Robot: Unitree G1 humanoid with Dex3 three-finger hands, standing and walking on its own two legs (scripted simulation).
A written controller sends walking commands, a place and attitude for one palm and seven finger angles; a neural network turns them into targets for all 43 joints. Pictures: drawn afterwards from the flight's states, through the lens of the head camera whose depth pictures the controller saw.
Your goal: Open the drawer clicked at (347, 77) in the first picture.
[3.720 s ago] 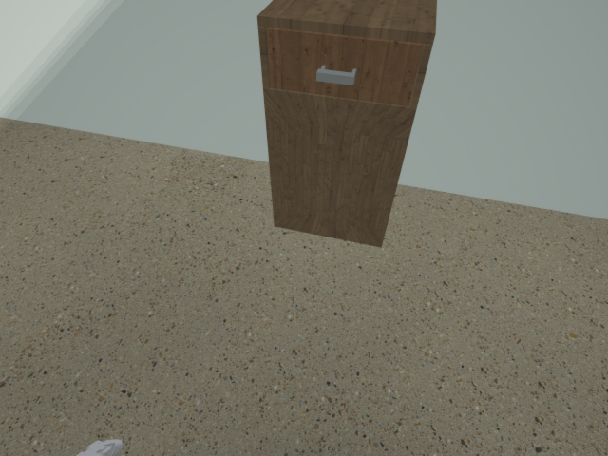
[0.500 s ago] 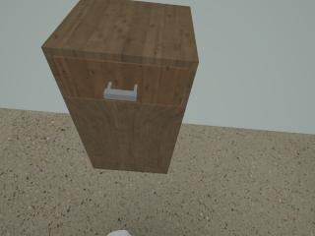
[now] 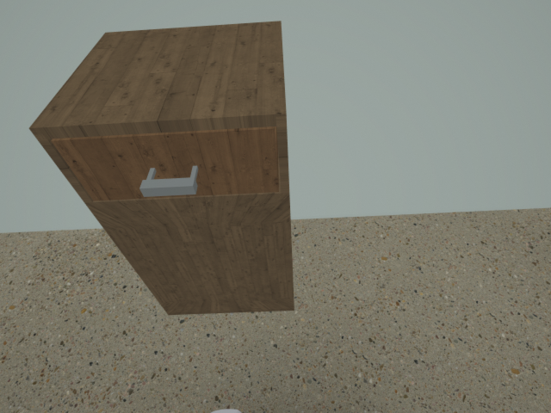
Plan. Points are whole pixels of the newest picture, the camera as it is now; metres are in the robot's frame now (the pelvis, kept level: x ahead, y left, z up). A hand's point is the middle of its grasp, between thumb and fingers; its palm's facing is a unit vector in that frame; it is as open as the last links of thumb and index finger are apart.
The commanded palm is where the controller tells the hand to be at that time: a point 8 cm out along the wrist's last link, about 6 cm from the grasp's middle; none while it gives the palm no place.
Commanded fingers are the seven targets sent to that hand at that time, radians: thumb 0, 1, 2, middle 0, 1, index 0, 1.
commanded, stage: come to a stop and stand still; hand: left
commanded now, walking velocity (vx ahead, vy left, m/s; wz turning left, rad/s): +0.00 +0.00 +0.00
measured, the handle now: (171, 179) +0.56 +0.24 +0.00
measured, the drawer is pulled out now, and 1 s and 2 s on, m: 0.00 0.00 0.00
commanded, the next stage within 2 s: look again from close up in 0.72 s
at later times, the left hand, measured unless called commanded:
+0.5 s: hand out of the picture -0.06 +0.16 -0.17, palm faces +0.05 -0.98 -0.20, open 7.3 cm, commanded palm none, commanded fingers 0.00 0.90 0.90 -0.20 -0.30 -0.20 -0.30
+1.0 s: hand out of the picture -0.02 +0.17 -0.16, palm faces +0.04 -0.98 -0.21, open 7.3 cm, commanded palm none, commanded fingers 0.00 0.90 0.90 -0.20 -0.30 -0.20 -0.30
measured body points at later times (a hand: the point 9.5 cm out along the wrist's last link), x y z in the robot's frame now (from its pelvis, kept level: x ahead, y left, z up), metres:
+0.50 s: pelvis -0.03 +0.00 +0.00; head -0.02 -0.01 +0.45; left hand -0.06 +0.21 -0.15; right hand -0.02 -0.22 -0.16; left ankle -0.04 +0.12 -0.73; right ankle +0.03 -0.09 -0.73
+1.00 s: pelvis -0.02 +0.01 +0.01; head -0.01 -0.02 +0.46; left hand -0.02 +0.22 -0.15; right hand -0.05 -0.19 -0.17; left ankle -0.04 +0.12 -0.73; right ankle +0.03 -0.09 -0.73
